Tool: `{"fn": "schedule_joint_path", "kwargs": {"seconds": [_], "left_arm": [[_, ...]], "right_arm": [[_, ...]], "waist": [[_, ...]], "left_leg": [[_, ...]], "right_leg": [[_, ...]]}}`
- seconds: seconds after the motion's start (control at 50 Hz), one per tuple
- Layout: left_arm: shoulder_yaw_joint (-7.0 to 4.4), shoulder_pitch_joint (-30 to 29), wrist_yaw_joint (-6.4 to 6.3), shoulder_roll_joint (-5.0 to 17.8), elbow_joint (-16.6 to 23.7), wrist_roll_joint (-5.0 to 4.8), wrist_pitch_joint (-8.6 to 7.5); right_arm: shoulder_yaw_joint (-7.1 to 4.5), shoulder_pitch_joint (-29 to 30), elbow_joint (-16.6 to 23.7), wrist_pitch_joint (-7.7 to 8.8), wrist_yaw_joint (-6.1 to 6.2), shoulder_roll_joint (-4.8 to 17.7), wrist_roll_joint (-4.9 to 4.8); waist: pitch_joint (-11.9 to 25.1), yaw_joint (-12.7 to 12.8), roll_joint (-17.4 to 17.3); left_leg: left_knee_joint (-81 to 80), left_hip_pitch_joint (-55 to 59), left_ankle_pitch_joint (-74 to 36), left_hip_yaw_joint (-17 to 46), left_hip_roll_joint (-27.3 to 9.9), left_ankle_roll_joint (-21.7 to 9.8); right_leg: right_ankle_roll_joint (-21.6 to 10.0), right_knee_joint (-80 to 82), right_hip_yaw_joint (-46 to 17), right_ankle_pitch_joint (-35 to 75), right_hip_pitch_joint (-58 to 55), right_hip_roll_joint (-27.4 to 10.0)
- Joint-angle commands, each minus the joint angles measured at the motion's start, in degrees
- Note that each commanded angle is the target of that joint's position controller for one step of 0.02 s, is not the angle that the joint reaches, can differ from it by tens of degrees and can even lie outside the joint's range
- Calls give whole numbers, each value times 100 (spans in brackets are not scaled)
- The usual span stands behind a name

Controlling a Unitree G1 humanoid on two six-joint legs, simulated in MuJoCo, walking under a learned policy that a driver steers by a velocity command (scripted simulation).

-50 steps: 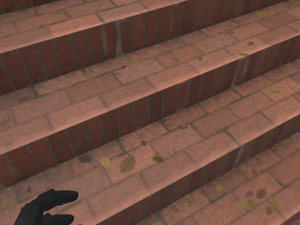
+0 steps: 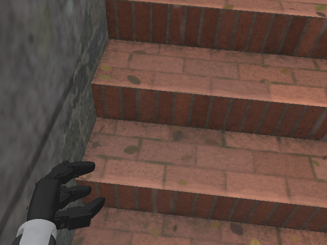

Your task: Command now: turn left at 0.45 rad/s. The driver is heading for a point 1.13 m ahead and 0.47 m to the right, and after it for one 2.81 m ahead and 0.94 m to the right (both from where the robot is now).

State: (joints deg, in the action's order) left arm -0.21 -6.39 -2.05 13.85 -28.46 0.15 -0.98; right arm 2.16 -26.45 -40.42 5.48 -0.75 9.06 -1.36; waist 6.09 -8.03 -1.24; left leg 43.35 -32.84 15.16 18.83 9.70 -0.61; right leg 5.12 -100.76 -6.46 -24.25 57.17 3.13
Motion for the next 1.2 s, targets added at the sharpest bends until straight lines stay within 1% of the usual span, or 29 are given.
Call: {"fn": "schedule_joint_path", "kwargs": {"seconds": [0.02, 0.08, 0.12, 0.16, 0.18, 0.2, 0.22, 0.24, 0.26, 0.32, 0.4, 0.48, 0.56, 0.58, 0.6, 0.64, 0.66, 0.68, 0.72, 0.74, 0.78, 0.84, 0.92, 1.0, 1.02, 1.08, 1.14, 1.18, 1.2], "left_arm": [[-69, 245, 106, 346, 280, -7, -107], [62, 699, 359, 31, 125, 150, -100], [120, 863, 756, -292, -126, 164, 13], [-41, 1503, 889, -117, -485, 113, -128], [-72, 1644, 830, -73, -539, 101, -206], [-108, 1596, 628, 201, -453, 216, -311], [-359, 719, 452, 1273, -138, -3, -334], [-495, 426, 394, 1226, 42, 77, -309], [-469, 1215, 247, 892, -173, 4, -367], [-386, 1588, -42, 734, -456, 332, -315], [-305, 2275, -161, 319, -642, 218, -370], [-341, 2063, -55, 592, -431, 57, -468], [-508, 1315, 30, 942, -166, 186, -357], [-473, 1362, 35, 856, -32, 179, -308], [-444, 1240, 77, 744, 86, 27, -252], [-433, 1392, 184, 413, 0, -248, -197], [-308, 1617, 241, 144, 60, 140, -332], [-387, 2093, 287, 671, -487, 321, -381], [-375, 2058, 262, 765, -789, 288, -291], [-257, 1456, 189, 443, -561, 290, -230], [-166, 1040, 429, 382, -438, 285, -196], [-280, 1096, 791, 633, -710, 224, -334], [-127, 848, 974, 451, -704, 222, -272], [44, 444, 1051, 236, -637, 264, -341], [-286, 302, 862, 436, -175, 36, 63], [-207, 518, 852, 202, -191, -16, 320], [-305, 470, 783, 387, -211, 42, 255], [-504, 1768, 586, 500, -508, 233, 72], [-541, 2671, 551, 424, -800, 319, -85]], "right_arm": [[-276, 833, 857, 52, 183, 1202, 16], [-85, 1219, 1028, 112, 254, 931, -177], [-50, 1251, 852, 56, 49, 756, -383], [-75, 1992, 576, 43, -309, 722, -206], [-126, 1738, 457, -26, -394, 626, -262], [-305, 908, 242, -87, -372, 692, -50], [-327, 536, 592, -83, -123, 533, 135], [-365, 1324, 820, -158, 2, 883, 283], [-442, 2130, 952, -194, 138, 921, 290], [-351, 2538, 1144, -231, 301, 702, 398], [-311, 2683, 1265, -390, 380, 579, 461], [-368, 2623, 1123, -247, 186, 748, 352], [-404, 2176, 1080, -150, -44, 594, 283], [-472, 1843, 1052, -59, -135, 683, 231], [-605, 1542, 993, -128, -155, 855, 374], [-699, 777, 870, -186, -92, 919, 625], [-864, 1219, 903, -88, 81, 1712, 546], [-691, 1768, 1115, 56, 161, 1314, 449], [-369, 2511, 1303, 221, 180, 580, 312], [-199, 2281, 1085, 153, 194, 234, 300], [-263, 2062, 1222, 57, 292, 484, 350], [-364, 768, 794, 15, 234, 1063, 479], [-226, 538, 458, 98, 212, 1112, 486], [-71, 559, 192, 115, 216, 957, 699], [-594, -128, -80, 146, 364, 1597, 304], [-554, 395, -70, 96, 345, 1265, 372], [-616, 435, -181, 56, 243, 1115, 195], [-711, 263, -374, 32, 210, 1548, 163], [-811, 493, -277, 53, 217, 1810, 112]], "waist": [[180, 557, -185], [-2, 639, -220], [-286, 587, -451], [-581, 874, -965], [-405, 856, -498], [43, 319, -277], [296, -512, 972], [202, 86, 1179], [65, 668, 1153], [-89, 817, 364], [390, 944, 425], [31, 976, 594], [142, 691, 1140], [212, 607, 769], [203, 384, 662], [-250, 141, 93], [-130, 527, -1524], [-87, 883, -550], [-307, 1105, -562], [-255, 937, -96], [-116, 625, -148], [-232, 165, -419], [-677, 148, -427], [-718, 63, -326], [-1315, 540, 372], [-1483, 687, -601], [-1150, 543, -664], [10, 1238, -448], [549, 1760, -430]], "left_leg": [[-1073, 223, -496, 1368, -1186, -1054], [-1050, 26, 441, 855, -1001, -585], [-1529, -467, 1858, 533, -917, -155], [-1600, -132, 1839, 724, -1156, -271], [-1069, 247, 1149, 657, -1159, -354], [-12, 712, 434, 245, -978, -248], [880, -73, 910, -987, -316, 317], [1211, -554, 1283, -1434, -346, 698], [2062, -613, 1452, -1244, -505, 747], [3703, -1580, 698, -705, -800, 672], [3392, -2001, 703, -873, -765, 675], [1253, -1328, 1072, -1335, -752, 650], [-319, 1034, 716, -1754, -366, 349], [-1014, 1559, 164, -1607, -427, 162], [-1531, 2278, -220, -1524, -533, -27], [-1807, 3724, -109, -615, -1516, -978], [-2489, 3769, -443, 2027, -3263, -2590], [-2683, 3015, -361, 2298, -3783, -2736], [-2652, 2025, 583, 482, -2754, -1758], [-2640, 2185, 251, -172, -2374, -1575], [-2712, 2630, -524, -653, -2133, -1379], [-3460, 3500, 1662, -444, -2656, -1371], [-3761, 3372, 1646, -1066, -3020, -1272], [-3661, 3390, 1240, -1831, -2960, -1166], [-3854, 2597, 2100, -1822, -3155, -892], [-4158, 2338, 1725, -2111, -3079, -896], [-4155, 2129, 214, -2525, -2742, -913], [-1787, 3016, -4090, -2568, -2585, -992], [-343, 2595, -4263, -2681, -2285, -808]], "right_leg": [[33, -518, 203, 688, -332, -307], [256, 1949, 521, 1005, -1281, -798], [519, 4050, 1196, 549, -2772, -761], [365, 5642, 1165, 1338, -3799, -785], [142, 6677, 1176, 1562, -4179, -740], [-627, 6878, 268, 2975, -4179, -1002], [-2129, 7398, -1229, 3925, -4502, -1689], [-2363, 7868, -1959, 1572, -4276, -1905], [-2266, 8441, -2686, -1, -3864, -1956], [-2098, 8352, -2771, -370, -3788, -1706], [-2105, 8163, -2583, 431, -4870, -1378], [-1830, 8351, -2309, -147, -4549, -997], [-1642, 8325, -2033, -115, -3227, -521], [-1615, 8293, -2320, -240, -3137, -513], [-1565, 8208, -2637, -711, -2843, -486], [-860, 6163, -1859, -516, -855, 406], [-225, 4325, -632, -528, 197, 1001], [-39, 2305, -623, -138, 137, 205], [-11, 330, -167, 588, -2, -162], [-94, 878, 48, 810, 222, -39], [13, 1378, 265, 767, 14, -213], [-18, 1728, 147, 1284, 629, -555], [-460, 1619, 482, 1247, 823, -768], [-803, 1714, 597, 1436, 752, -1028], [-650, 2048, 380, 902, 407, -776], [-579, 3318, 540, 821, -313, -888], [-878, 5617, 1432, 787, -2702, -747], [-1120, 6499, 1683, 629, -4403, 45], [-1087, 7430, 1568, 1604, -5749, -3]]}}
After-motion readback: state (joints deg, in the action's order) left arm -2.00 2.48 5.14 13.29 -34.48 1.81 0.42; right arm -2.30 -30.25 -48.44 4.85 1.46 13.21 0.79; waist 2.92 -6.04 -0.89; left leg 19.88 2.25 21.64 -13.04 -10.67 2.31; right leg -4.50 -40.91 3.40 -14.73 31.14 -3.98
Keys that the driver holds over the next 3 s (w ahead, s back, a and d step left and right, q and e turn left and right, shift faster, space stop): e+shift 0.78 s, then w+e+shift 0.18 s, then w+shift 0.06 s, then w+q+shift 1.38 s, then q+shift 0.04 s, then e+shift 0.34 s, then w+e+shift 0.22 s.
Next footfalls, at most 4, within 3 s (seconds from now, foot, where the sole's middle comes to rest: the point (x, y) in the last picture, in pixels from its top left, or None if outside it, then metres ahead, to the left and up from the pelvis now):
0.18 right None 0.07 -0.19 -0.75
0.62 left None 0.10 0.03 -0.75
1.22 right None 0.05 -0.37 -0.75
1.62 left None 0.33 -0.43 -0.58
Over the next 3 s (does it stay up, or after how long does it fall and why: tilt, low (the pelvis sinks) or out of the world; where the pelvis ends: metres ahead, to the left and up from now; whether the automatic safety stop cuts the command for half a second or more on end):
stays up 1.27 -0.48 0.71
